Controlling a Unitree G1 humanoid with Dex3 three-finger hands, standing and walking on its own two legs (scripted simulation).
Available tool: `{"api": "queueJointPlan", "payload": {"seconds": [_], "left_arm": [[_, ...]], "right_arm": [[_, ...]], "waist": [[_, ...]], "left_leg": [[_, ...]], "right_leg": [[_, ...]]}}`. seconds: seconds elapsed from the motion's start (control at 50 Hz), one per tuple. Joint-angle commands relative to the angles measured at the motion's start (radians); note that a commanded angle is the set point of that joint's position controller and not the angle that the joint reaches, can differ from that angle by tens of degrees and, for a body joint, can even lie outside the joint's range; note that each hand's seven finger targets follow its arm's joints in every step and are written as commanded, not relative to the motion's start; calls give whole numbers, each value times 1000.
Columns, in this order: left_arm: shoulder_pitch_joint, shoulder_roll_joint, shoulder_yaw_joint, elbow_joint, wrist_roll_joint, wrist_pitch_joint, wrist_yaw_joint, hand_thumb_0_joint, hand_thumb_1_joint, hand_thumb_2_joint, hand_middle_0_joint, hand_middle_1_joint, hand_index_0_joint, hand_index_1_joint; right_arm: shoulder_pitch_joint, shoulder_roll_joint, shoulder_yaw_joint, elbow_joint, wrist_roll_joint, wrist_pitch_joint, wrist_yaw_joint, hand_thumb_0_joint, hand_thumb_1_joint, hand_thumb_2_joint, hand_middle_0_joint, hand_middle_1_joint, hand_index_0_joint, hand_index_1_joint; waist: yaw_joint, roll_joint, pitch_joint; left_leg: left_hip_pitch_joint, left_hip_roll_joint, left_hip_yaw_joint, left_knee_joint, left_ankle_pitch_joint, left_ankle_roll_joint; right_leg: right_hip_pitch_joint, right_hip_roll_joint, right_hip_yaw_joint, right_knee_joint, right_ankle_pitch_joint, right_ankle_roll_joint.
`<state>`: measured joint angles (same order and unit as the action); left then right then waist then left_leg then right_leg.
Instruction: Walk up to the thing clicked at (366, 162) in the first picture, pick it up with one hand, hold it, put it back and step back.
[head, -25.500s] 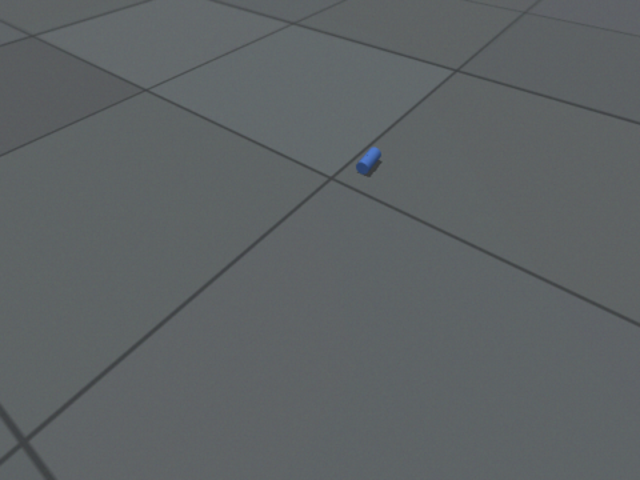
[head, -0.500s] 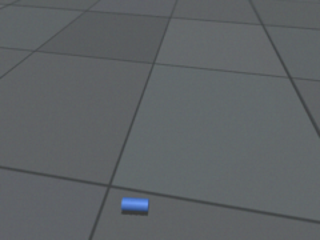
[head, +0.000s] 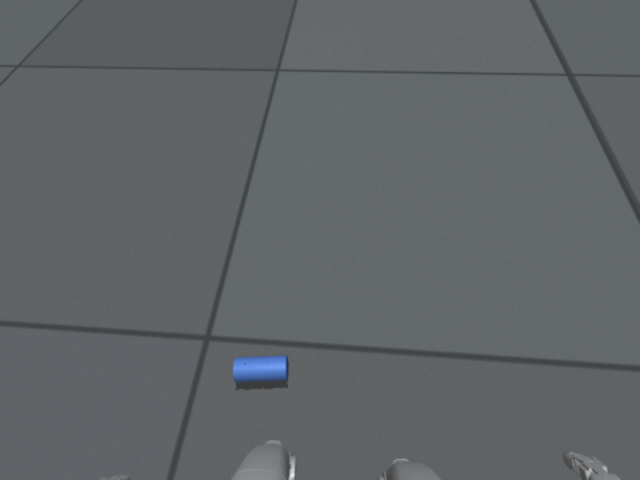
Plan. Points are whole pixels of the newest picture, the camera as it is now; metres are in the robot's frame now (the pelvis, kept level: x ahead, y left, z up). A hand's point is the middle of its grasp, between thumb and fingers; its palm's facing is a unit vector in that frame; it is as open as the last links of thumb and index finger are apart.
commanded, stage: walk up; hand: left
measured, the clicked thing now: (261, 368) +0.46 +0.23 -0.71
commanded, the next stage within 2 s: stand in 0.22 s
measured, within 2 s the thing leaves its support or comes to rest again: neither
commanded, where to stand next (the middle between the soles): +0.07 -0.02 m, yaw +2 degrees
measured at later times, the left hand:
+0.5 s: hand out of the picture +0.09 +0.26 -0.12, palm faces +0.00 -0.94 -0.33, open 7.3 cm
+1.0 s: hand out of the picture +0.05 +0.26 -0.12, palm faces -0.01 -0.94 -0.35, open 7.3 cm
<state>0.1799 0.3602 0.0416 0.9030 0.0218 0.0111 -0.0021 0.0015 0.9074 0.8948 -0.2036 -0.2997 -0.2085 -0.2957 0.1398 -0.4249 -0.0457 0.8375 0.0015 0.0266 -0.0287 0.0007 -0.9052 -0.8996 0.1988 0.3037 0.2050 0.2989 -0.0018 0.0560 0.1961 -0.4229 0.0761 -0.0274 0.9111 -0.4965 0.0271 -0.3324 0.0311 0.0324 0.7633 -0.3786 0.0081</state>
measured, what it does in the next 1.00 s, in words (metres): steps on the spot: left foot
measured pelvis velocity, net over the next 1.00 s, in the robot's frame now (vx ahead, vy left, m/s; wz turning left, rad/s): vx -0.01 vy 0.00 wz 0.02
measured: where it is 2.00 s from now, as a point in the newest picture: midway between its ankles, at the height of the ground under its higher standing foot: outside the picture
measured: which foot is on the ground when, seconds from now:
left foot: up 0.00-0.16, down 0.18-1.00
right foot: down 0.00-1.00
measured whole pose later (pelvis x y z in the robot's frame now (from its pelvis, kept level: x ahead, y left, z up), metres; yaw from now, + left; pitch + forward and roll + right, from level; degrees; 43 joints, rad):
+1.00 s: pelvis -0.01 +0.00 +0.04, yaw +1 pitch -3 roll +0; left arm 0.11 0.37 0.00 1.14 0.01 -0.01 -0.01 0.00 0.91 0.90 -0.20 -0.30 -0.21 -0.30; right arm 0.13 -0.35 -0.02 1.16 -0.01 0.00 0.02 0.00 -0.91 -0.90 0.20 0.30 0.20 0.30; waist 0.00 -0.01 0.06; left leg -0.12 0.02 -0.01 0.36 -0.19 -0.02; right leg -0.17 -0.01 0.05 0.36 -0.14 0.02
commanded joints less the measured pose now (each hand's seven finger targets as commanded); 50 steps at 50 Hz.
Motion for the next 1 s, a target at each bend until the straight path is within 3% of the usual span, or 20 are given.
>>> {"api": "queueJointPlan", "payload": {"seconds": [0.0, 0.02, 0.04, 0.12, 0.16, 0.18, 0.2, 0.22, 0.24, 0.26, 0.28, 0.3, 0.32, 0.36, 0.54, 0.64, 0.78, 0.9, 0.96, 0.98], "left_arm": [[-55, 298, 74, -97, 5, -35, 23, 0, 900, 900, -200, -300, -200, -300], [-60, 273, 68, -86, 3, -38, 26, 0, 900, 900, -200, -300, -200, -300], [-33, 256, 65, -78, 4, -46, 29, 0, 900, 900, -200, -300, -200, -300], [-14, 276, 73, -74, 7, -45, 15, 0, 900, 900, -200, -300, -200, -300], [-50, 262, 67, -85, -5, -35, 2, 0, 900, 900, -200, -300, -200, -300], [-44, 222, 55, -88, -10, -35, 0, 0, 900, 900, -200, -300, -200, -300], [-85, 131, 23, -79, -34, -35, 8, 0, 900, 900, -200, -300, -200, -300], [-78, 182, 36, -63, -33, -35, 25, 0, 900, 900, -200, -300, -200, -300], [-43, 181, 32, -31, -37, -41, 22, 0, 900, 900, -200, -300, -200, -300], [-62, 200, 33, -11, -29, -48, 14, 0, 900, 900, -200, -300, -200, -300], [-73, 219, 35, -1, -25, -54, 8, 0, 900, 900, -200, -300, -200, -300], [-97, 237, 35, 7, -22, -53, 6, 0, 900, 900, -200, -300, -200, -300], [-101, 226, 33, 17, -22, -51, 5, 0, 900, 900, -200, -300, -200, -300], [-105, 201, 17, 38, -26, -46, 3, 0, 900, 900, -200, -300, -200, -300], [-147, 219, -2, 122, -19, -49, 1, 0, 900, 900, -200, -300, -200, -300], [-157, 236, -1, 142, -14, -53, 2, 0, 900, 900, -200, -300, -200, -300], [-146, 224, -5, 156, -15, -56, 4, 0, 900, 900, -200, -300, -200, -300], [-139, 223, -5, 160, -17, -56, 6, 0, 900, 900, -200, -300, -200, -300], [-134, 223, -4, 165, -19, -49, 4, 0, 900, 900, -200, -300, -200, -300], [-129, 220, -4, 165, -20, -50, 5, 0, 900, 900, -200, -300, -200, -300]], "right_arm": [[31, -199, -49, -23, 16, -30, -10, 0, -900, -900, 200, 300, 200, 300], [59, -184, -45, 0, 21, -32, -5, 0, -900, -900, 200, 300, 200, 300], [59, -155, -32, 6, 20, -34, -2, 0, -900, -900, 200, 300, 200, 300], [85, -155, -30, 45, -8, -65, 15, 0, -900, -900, 200, 300, 200, 300], [148, -150, -39, 79, -22, -82, 15, 0, -900, -900, 200, 300, 200, 300], [161, -176, -49, 84, -36, -92, 14, 0, -900, -900, 200, 300, 200, 300], [45, -240, -56, 61, -38, -97, 6, 0, -900, -900, 200, 300, 200, 300], [-29, -248, -50, 62, -34, -91, 9, 0, -900, -900, 200, 300, 200, 300], [-96, -195, -41, 63, -28, -89, 16, 0, -900, -900, 200, 300, 200, 300], [-79, -157, -29, 64, -16, -83, 21, 0, -900, -900, 200, 300, 200, 300], [-59, -137, -19, 69, -7, -84, 19, 0, -900, -900, 200, 300, 200, 300], [-15, -133, -17, 85, -3, -84, 15, 0, -900, -900, 200, 300, 200, 300], [-5, -147, -20, 108, -3, -85, 16, 0, -900, -900, 200, 300, 200, 300], [-37, -158, -20, 132, -3, -79, 20, 0, -900, -900, 200, 300, 200, 300], [-66, -133, -12, 188, -3, -65, 27, 0, -900, -900, 200, 300, 200, 300], [-68, -130, -15, 210, -5, -56, 37, 0, -900, -900, 200, 300, 200, 300], [-80, -134, -14, 227, -10, -57, 40, 0, -900, -900, 200, 300, 200, 300], [-80, -139, -13, 241, -12, -59, 37, 0, -900, -900, 200, 300, 200, 300], [-80, -138, -8, 248, -12, -58, 35, 0, -900, -900, 200, 300, 200, 300], [-81, -143, -9, 248, -13, -59, 34, 0, -900, -900, 200, 300, 200, 300]], "waist": [[2, -238, -180], [-6, -237, -189], [7, -261, -209], [28, -290, -233], [-18, -253, -238], [-24, -149, -255], [-8, 74, -176], [38, 44, -141], [88, 7, -123], [56, -19, -148], [31, -34, -199], [0, -47, -210], [3, -23, -206], [18, 7, -201], [-6, -54, -185], [-15, -95, -159], [-6, -88, -180], [-5, -56, -226], [3, -46, -200], [7, -33, -221]], "left_leg": [[49, -50, -62, 107, -100, 1], [9, -65, -39, 90, -52, -8], [-4, -63, -30, 31, -5, -18], [72, -90, 50, -265, 24, -24], [224, -109, 59, -470, 115, 0], [337, -55, -78, -500, 107, 32], [282, 164, -342, -596, 308, 80], [107, 223, -393, -552, 357, 162], [52, 165, -310, -514, 364, 128], [55, 85, -178, -504, 356, 66], [154, 26, -100, -454, 437, 28], [186, 12, -84, -472, 417, 6], [201, 17, -92, -497, 380, -2], [206, 32, -109, -542, 345, 0], [286, 33, -76, -606, 310, -13], [303, 21, -66, -604, 236, -9], [293, 27, -69, -615, 264, -11], [303, 39, -68, -619, 322, -9], [258, 40, -77, -644, 286, -12], [265, 43, -75, -641, 324, -11]], "right_leg": [[-27, -298, 336, -281, 432, -247], [44, -247, 254, -254, 469, -213], [93, -237, 252, -254, 452, -198], [140, -213, 227, -254, 232, -202], [51, -211, 196, -179, 156, -172], [-65, -180, 159, -71, 111, -125], [-147, -49, 52, -38, 140, -39], [0, -64, 45, -92, -18, -29], [112, -87, 54, -204, 84, -24], [178, -104, 84, -251, 160, -36], [178, -133, 122, -248, 342, -60], [164, -145, 130, -256, 363, -74], [160, -139, 117, -270, 337, -68], [178, -123, 97, -313, 281, -52], [158, -140, 116, -431, 238, -41], [91, -149, 146, -509, 58, -33], [121, -147, 134, -515, 98, -26], [174, -149, 117, -480, 225, -28], [185, -141, 107, -471, 196, -27], [208, -144, 103, -457, 248, -28]]}}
